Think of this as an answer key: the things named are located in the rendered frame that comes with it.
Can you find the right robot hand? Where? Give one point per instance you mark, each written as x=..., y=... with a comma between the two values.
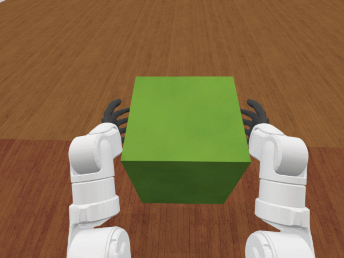
x=257, y=118

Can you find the right robot forearm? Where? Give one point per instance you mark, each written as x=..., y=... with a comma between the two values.
x=283, y=175

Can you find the carton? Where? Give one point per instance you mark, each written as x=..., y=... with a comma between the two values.
x=185, y=142

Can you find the left robot forearm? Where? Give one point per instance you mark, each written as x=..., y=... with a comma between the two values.
x=92, y=177

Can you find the right robot upper arm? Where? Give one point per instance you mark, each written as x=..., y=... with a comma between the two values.
x=268, y=244

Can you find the left robot hand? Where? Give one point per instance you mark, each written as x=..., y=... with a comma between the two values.
x=111, y=117

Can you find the left robot upper arm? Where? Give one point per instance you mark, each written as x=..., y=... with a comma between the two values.
x=106, y=242

